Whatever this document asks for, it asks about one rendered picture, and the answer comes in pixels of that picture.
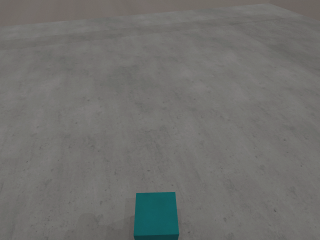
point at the carton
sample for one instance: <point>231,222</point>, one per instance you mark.
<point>156,216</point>

